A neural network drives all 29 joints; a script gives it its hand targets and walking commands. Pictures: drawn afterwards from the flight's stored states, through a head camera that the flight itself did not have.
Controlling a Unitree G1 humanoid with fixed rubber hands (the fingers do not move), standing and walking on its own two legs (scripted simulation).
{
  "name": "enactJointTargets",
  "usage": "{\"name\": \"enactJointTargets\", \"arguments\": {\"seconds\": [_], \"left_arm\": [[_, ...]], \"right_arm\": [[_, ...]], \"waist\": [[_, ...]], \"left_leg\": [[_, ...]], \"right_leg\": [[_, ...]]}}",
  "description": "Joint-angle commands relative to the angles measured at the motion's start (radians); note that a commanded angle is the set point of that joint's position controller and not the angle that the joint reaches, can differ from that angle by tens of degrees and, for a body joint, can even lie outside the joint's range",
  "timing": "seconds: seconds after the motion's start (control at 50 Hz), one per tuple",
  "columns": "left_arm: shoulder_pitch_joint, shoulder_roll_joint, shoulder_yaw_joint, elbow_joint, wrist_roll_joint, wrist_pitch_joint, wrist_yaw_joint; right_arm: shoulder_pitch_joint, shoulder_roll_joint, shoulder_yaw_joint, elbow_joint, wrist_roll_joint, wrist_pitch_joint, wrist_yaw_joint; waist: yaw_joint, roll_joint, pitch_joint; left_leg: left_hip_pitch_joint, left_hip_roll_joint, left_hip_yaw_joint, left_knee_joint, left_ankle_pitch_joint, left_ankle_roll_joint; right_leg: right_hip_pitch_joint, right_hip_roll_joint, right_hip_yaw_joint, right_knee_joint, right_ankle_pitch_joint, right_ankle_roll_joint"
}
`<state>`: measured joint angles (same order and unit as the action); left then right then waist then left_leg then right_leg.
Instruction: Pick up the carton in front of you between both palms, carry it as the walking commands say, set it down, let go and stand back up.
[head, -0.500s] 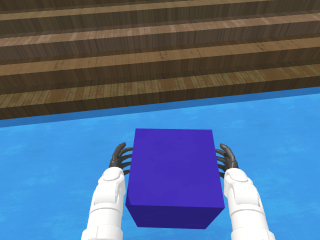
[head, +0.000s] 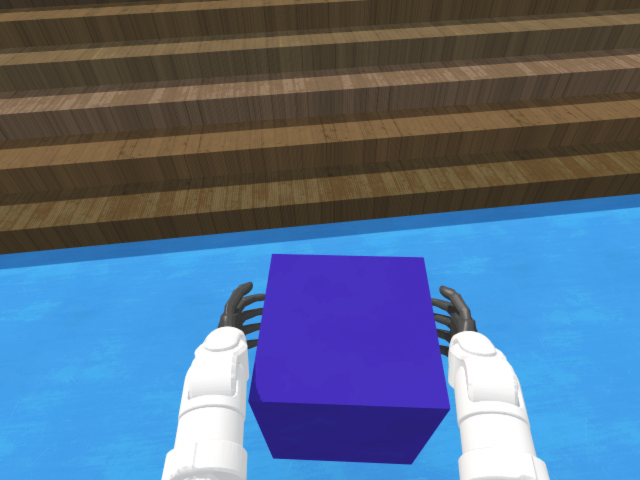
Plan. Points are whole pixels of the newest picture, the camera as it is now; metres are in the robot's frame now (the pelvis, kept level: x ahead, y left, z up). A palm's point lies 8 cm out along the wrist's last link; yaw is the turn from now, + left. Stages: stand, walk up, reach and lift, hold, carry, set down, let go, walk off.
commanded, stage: reach and lift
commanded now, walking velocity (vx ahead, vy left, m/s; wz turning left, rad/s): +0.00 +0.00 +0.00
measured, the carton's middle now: (344, 363) +0.31 +0.00 -0.05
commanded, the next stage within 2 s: hold in 0.60 s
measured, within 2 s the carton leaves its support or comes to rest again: neither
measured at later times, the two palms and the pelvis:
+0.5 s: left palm (231, 329) +0.31 +0.15 +0.04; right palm (461, 334) +0.31 -0.15 +0.04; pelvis +0.02 +0.00 +0.01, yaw +0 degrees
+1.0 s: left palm (224, 330) +0.30 +0.15 +0.06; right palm (465, 333) +0.30 -0.15 +0.06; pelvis +0.01 +0.00 +0.00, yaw +1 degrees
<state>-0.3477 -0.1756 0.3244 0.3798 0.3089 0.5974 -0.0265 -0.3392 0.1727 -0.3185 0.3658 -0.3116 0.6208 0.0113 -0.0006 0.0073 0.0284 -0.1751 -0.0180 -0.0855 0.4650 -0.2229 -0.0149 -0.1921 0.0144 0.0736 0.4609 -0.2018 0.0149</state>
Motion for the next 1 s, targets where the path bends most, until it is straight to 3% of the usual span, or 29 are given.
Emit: {"name": "enactJointTargets", "arguments": {"seconds": [0.0,0.3,0.56,0.68,0.8,0.88,0.9,0.94,0.96,0.98], "left_arm": [[-0.498,-0.936,-0.553,0.029,-0.213,-0.010,-0.236],[-0.366,-0.911,-0.598,-0.087,-0.246,0.028,-0.224],[-0.346,-0.903,-0.619,-0.142,-0.263,0.061,-0.215],[-0.316,-0.898,-0.687,-0.242,-0.304,0.101,-0.205],[-0.317,-0.844,-0.623,-0.201,-0.266,0.140,-0.201],[-0.388,-0.871,-0.633,-0.201,-0.279,0.133,-0.213],[-0.432,-0.890,-0.646,-0.182,-0.302,0.135,-0.212],[-0.429,-0.889,-0.672,-0.228,-0.321,0.140,-0.204],[-0.443,-0.894,-0.687,-0.252,-0.329,0.145,-0.198],[-0.434,-0.890,-0.696,-0.270,-0.334,0.155,-0.190]], "right_arm": [[-0.528,0.944,0.570,0.000,0.231,-0.027,0.242],[-0.396,0.921,0.611,-0.109,0.264,0.009,0.230],[-0.382,0.896,0.628,-0.164,0.276,0.039,0.227],[-0.356,0.894,0.701,-0.266,0.319,0.079,0.219],[-0.352,0.841,0.632,-0.219,0.282,0.117,0.214],[-0.419,0.870,0.642,-0.218,0.291,0.112,0.222],[-0.459,0.873,0.641,-0.206,0.311,0.114,0.221],[-0.485,0.887,0.683,-0.249,0.339,0.116,0.218],[-0.501,0.894,0.702,-0.264,0.354,0.121,0.216],[-0.505,0.888,0.719,-0.280,0.366,0.130,0.213]], "waist": [[0.000,-0.011,-0.282],[0.002,-0.006,-0.289],[0.000,-0.002,-0.258],[0.003,-0.003,-0.302],[0.002,0.000,-0.156],[0.001,0.000,-0.184],[0.003,-0.042,-0.288],[0.004,-0.066,-0.232],[0.004,-0.095,-0.208],[0.007,-0.131,-0.226]], "left_leg": [[0.041,-0.079,0.028,-0.098,0.064,0.018],[0.119,-0.085,0.019,-0.125,0.242,0.007],[0.135,-0.084,0.013,-0.138,0.242,0.005],[0.180,-0.083,0.006,-0.150,0.316,0.003],[0.123,-0.077,0.018,-0.179,0.130,0.008],[0.116,-0.076,0.019,-0.165,0.096,0.011],[0.025,0.105,0.016,-0.082,-0.095,0.008],[-0.095,0.046,0.018,-0.054,-0.458,0.007],[-0.148,0.025,0.056,0.012,-0.446,-0.004],[-0.161,0.005,0.103,0.104,-0.316,-0.011]], "right_leg": [[0.126,0.079,-0.022,-0.084,0.063,-0.010],[0.196,0.086,-0.010,-0.113,0.241,-0.002],[0.200,0.090,-0.010,-0.124,0.224,-0.004],[0.243,0.092,-0.004,-0.137,0.293,0.000],[0.192,0.085,-0.013,-0.161,0.116,-0.010],[0.190,0.082,-0.016,-0.149,0.085,-0.011],[0.118,-0.115,-0.020,-0.083,-0.113,-0.006],[-0.005,-0.109,0.054,-0.161,-0.557,-0.030],[-0.019,-0.130,0.085,-0.174,-0.596,-0.043],[-0.009,-0.167,0.131,-0.187,-0.552,-0.061]]}}
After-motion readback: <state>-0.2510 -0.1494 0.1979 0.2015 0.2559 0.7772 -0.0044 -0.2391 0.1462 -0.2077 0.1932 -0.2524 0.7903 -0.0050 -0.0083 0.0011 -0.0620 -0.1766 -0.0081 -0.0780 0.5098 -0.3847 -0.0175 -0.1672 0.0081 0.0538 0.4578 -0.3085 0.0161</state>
